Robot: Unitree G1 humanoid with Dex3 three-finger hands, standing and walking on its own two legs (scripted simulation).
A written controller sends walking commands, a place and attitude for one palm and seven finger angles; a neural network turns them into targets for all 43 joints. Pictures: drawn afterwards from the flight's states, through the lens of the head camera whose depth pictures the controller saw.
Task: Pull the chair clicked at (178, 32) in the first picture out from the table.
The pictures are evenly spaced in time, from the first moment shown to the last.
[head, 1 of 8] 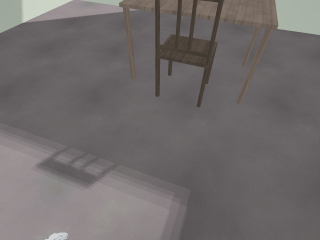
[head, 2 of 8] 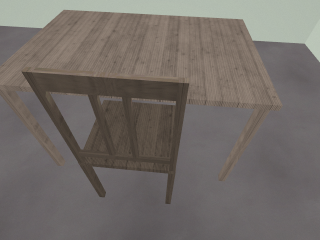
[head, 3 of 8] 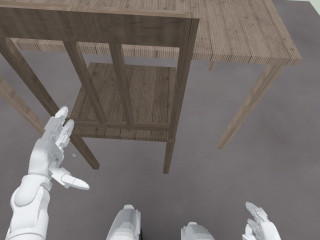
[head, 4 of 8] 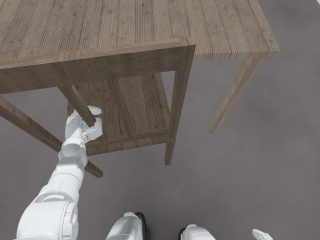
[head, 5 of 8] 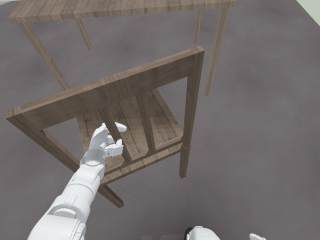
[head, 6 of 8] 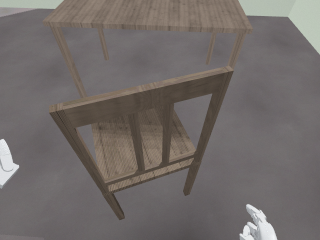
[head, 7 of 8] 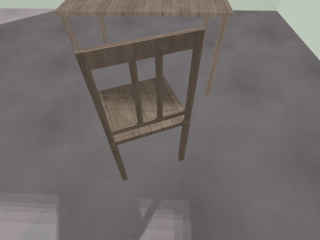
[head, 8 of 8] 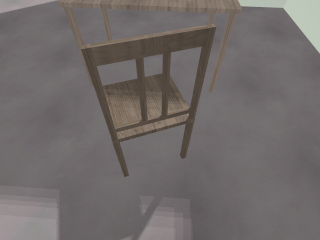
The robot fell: no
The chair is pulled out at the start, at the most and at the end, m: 0.00 0.62 0.62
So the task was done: yes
